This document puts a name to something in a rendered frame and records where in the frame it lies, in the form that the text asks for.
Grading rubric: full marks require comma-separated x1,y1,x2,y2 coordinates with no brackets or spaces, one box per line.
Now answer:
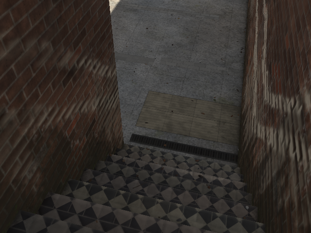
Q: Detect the stairs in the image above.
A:
7,144,265,233

